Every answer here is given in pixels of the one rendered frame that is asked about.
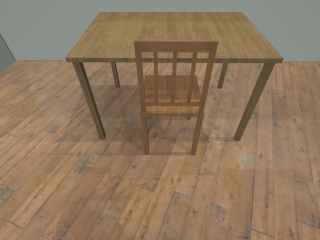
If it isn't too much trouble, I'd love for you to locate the table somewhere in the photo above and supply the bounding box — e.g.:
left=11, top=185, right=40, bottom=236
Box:
left=65, top=12, right=284, bottom=141

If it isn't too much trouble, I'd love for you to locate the chair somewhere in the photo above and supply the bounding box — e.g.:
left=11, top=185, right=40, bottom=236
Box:
left=134, top=39, right=219, bottom=156

